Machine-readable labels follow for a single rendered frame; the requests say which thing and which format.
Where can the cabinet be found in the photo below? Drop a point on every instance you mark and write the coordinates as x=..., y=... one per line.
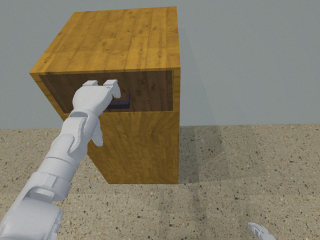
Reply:
x=139, y=147

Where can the drawer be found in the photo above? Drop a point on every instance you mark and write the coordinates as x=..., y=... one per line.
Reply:
x=150, y=91

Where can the left robot upper arm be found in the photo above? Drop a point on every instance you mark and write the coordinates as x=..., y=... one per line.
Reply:
x=33, y=220

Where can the robot right hand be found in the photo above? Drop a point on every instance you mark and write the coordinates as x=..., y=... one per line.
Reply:
x=260, y=231

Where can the robot left forearm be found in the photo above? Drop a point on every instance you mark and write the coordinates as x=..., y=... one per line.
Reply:
x=51, y=182

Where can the robot left hand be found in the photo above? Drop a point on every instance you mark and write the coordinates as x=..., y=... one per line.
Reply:
x=96, y=98

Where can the handle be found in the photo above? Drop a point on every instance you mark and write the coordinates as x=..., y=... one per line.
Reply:
x=120, y=104

